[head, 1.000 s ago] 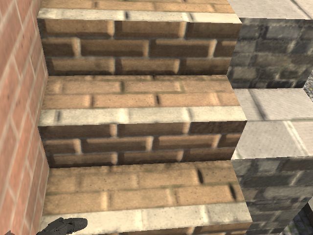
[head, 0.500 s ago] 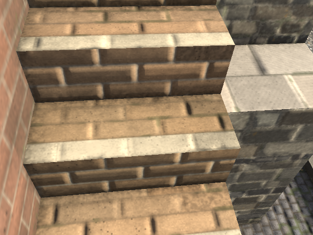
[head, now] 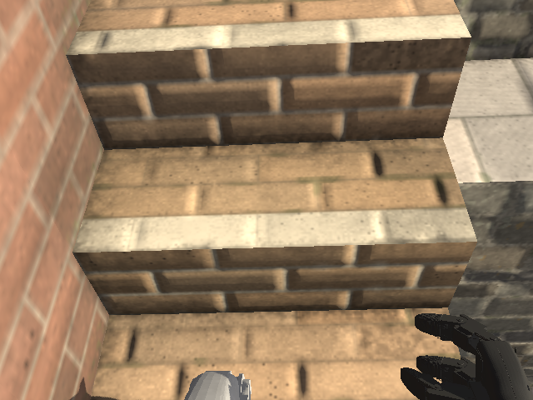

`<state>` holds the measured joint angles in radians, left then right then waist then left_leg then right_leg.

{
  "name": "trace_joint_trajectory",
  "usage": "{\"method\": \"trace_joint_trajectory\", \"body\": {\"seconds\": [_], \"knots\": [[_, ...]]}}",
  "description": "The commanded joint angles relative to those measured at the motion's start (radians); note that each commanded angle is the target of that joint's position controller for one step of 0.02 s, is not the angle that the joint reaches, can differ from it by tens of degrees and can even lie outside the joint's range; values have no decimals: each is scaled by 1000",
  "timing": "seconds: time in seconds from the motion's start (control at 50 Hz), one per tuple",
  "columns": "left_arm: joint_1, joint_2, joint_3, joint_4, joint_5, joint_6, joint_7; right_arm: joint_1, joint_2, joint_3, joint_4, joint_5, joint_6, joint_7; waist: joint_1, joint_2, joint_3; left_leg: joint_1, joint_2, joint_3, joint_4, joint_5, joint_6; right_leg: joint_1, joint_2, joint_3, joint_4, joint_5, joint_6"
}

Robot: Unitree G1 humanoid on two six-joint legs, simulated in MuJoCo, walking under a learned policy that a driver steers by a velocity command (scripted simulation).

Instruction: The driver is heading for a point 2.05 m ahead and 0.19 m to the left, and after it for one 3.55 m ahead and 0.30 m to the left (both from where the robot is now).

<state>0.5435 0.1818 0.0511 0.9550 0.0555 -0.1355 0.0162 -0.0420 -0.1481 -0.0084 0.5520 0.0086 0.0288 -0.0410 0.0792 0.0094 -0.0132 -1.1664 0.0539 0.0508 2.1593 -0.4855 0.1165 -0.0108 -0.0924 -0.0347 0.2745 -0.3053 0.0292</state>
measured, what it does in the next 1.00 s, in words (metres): climbs: left foot 0.21 m higher, then right foot 0.20 m higher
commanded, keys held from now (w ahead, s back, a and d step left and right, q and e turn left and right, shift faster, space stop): w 1.00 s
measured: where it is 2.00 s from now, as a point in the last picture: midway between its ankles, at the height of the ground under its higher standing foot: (286, 59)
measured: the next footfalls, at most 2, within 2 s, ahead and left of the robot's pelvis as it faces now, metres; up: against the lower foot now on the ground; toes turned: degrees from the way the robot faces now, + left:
left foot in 0.08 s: +0.14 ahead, +0.15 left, +0.21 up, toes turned +3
right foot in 0.58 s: +0.40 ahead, -0.16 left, +0.41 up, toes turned -6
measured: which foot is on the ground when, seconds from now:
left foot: up 0.00-0.06, down 0.08-0.66, up 0.68-1.00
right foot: down 0.00-0.10, up 0.12-0.56, down 0.58-1.00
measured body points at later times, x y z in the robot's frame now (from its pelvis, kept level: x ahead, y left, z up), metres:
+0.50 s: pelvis +0.15 +0.02 +0.19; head +0.15 +0.04 +0.64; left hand +0.35 +0.21 +0.10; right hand +0.15 -0.22 +0.06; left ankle +0.10 +0.15 -0.54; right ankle +0.25 -0.12 -0.26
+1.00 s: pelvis +0.38 +0.01 +0.39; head +0.35 +0.00 +0.84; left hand +0.34 +0.24 +0.25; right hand +0.61 -0.16 +0.34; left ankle +0.41 +0.16 +0.06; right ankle +0.36 -0.15 -0.34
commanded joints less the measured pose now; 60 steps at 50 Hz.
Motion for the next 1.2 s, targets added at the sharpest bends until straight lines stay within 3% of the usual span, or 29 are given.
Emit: {"method": "trace_joint_trajectory", "body": {"seconds": [0.02,0.04,0.06,0.08,0.1,0.12,0.14,0.18,0.22,0.24,0.36,0.5,0.54,0.58,0.62,0.66,0.68,0.7,0.74,0.8,0.88,0.94,1.02,1.08,1.12,1.14,1.16,1.18,1.2], "knots": [[-81,157,16,-56,-31,39,10,-129,13,47,-159,36,-11,-2,-99,-160,37,338,-28,135,-668,-294,55,-190,-137,-36,-173,1093,-181],[-52,162,15,-43,-40,51,20,-1,17,37,-105,58,-10,-18,-128,-187,-63,593,-96,106,-771,-208,44,-196,-143,26,-67,1501,-204],[-95,282,37,-54,-66,45,11,174,-14,11,-26,49,-19,-15,-199,-286,-210,752,-166,127,-915,-118,-4,-98,-150,-7,95,1716,-194],[-69,316,58,-49,-84,41,-13,316,-90,-21,42,7,-25,-24,-233,-279,-333,911,-163,-19,-988,-110,-3,-109,-137,1,292,1678,-179],[-46,214,38,-121,-104,38,-51,463,-274,-79,110,-31,-23,-29,-239,199,-413,1145,95,-641,-1338,-372,132,-427,45,85,694,1180,-114],[-204,208,56,-138,-47,48,-91,440,-340,-93,133,-33,-3,-40,-247,361,-474,1017,150,-982,-1795,-670,169,-472,200,140,1066,309,-103],[-267,98,42,-215,4,44,-105,316,-333,-104,143,-11,-32,-35,-196,306,-367,900,183,-1010,-1843,-709,124,-619,265,293,1456,234,-89],[-339,-3,2,-279,34,77,-89,194,-177,-66,239,-1,-73,-8,-58,63,-40,648,150,-757,-1655,-597,117,-842,212,248,1707,240,-129],[-264,-82,-31,-265,25,103,-80,163,-62,-44,336,-25,-110,-9,20,58,50,599,110,-493,-1566,-353,73,-927,210,252,1721,274,-155],[-273,-31,-18,-268,20,111,-85,204,-34,-28,339,-23,-129,0,10,38,48,630,109,-453,-1630,-268,69,-941,218,218,1775,211,-148],[-378,21,-3,-312,-10,164,-57,294,-100,-36,348,-2,-183,-8,7,60,105,731,169,-300,-1810,-68,118,-1076,176,175,1767,118,-96],[-615,-5,-39,-471,-4,143,-59,437,-204,-71,328,-2,-188,-60,-58,44,156,1042,232,-240,-1996,9,109,-1379,5,113,1552,-30,-85],[-623,-45,-82,-495,-42,154,-87,378,-236,-80,294,23,-154,-69,-73,123,97,954,248,-114,-2157,98,85,-1028,-45,14,1062,-297,-123],[-501,-67,-72,-463,-35,187,-85,504,-229,-78,325,4,-130,-47,-133,117,-1,944,307,-33,-2147,642,128,-640,109,-250,982,-489,-182],[-213,-18,-19,-353,-26,142,-61,514,-292,-87,345,30,-148,11,33,70,-211,976,179,103,-1678,1575,81,-377,162,-100,946,-315,-284],[-94,82,35,-309,7,161,-51,429,-345,-113,277,65,-178,75,153,-64,-294,720,63,35,-1219,1138,59,-147,22,397,451,-659,-297],[-63,209,74,-275,23,167,-45,323,-258,-109,231,60,-182,104,172,-239,-290,550,-118,-32,-751,558,17,-181,-166,934,104,-952,-369],[-148,187,71,-289,-7,157,-29,208,-155,-92,169,11,-193,116,131,-67,-255,514,-162,-256,-268,516,-17,-339,-203,1030,23,-880,-308],[-276,69,24,-201,1,127,-23,170,24,-27,54,-5,-165,80,-38,-118,-79,330,-128,-243,14,523,-25,-461,-185,708,162,-587,-207],[-237,-42,-7,-101,0,53,-43,260,4,-21,65,-2,-126,34,-93,-31,24,202,-143,-252,78,422,-27,-462,-140,425,222,-342,-163],[-192,54,12,-81,-2,-28,-40,232,-49,-37,72,22,-71,10,-81,-16,114,116,-164,-235,17,314,-49,-364,-192,260,81,-15,-166],[-84,101,22,-28,4,-36,-39,99,22,-23,1,35,-61,-32,-58,-58,178,-121,-156,-232,318,162,-35,-257,-263,210,-35,76,-215],[-52,144,22,-13,-2,-56,-39,-97,-4,-27,-100,34,-59,-30,-32,-75,178,-244,-112,-132,246,50,-45,-181,-258,81,-117,52,-185],[-54,181,33,6,-5,-37,-8,-110,-15,-23,-155,21,-27,-10,-50,-226,136,-76,-4,-2,-90,26,-40,-146,-239,9,-271,172,-162],[-112,158,23,6,-40,10,5,-82,53,22,-169,57,-17,-10,-113,-249,59,409,-1,100,-701,-58,38,-274,-166,-119,-318,690,-167],[-156,223,36,-49,-75,11,10,100,-2,-4,-81,82,-31,-17,-166,-258,-137,671,-104,152,-812,13,8,-213,-148,-104,-134,1314,-199],[-248,295,60,-79,-93,16,-17,350,-40,-19,27,53,-55,-20,-272,-274,-270,829,-113,26,-999,95,-7,-103,-160,-76,78,1478,-168],[-175,289,75,-69,-105,31,-48,519,-183,-59,99,5,-61,-13,-297,-128,-354,878,-83,-269,-1221,-144,4,-109,-106,-26,465,1364,-124],[-209,150,56,-133,-106,45,-95,531,-326,-76,136,-23,-48,-26,-247,404,-384,1015,78,-762,-1712,-362,5,-375,105,70,808,373,-62]]}}
Velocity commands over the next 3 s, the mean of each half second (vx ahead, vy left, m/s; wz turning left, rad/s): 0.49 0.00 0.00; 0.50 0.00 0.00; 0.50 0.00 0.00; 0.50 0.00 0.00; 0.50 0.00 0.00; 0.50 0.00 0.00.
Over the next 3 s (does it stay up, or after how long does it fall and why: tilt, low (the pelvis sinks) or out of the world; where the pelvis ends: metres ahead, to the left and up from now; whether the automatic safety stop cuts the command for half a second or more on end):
stays up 1.20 0.01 1.03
